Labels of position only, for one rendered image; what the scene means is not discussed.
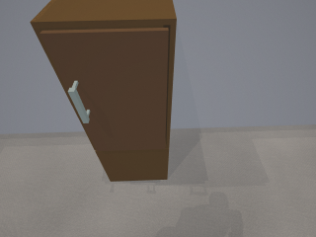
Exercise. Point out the handle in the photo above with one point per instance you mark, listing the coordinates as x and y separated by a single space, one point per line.
73 93

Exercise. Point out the cupboard door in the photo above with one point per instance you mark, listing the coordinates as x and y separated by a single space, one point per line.
122 79

